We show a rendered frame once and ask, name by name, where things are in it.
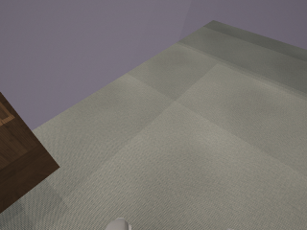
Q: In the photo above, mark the left robot thigh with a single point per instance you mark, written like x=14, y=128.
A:
x=119, y=224

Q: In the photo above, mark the cabinet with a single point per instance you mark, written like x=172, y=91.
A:
x=24, y=173

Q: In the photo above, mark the drawer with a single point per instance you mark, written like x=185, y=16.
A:
x=14, y=139

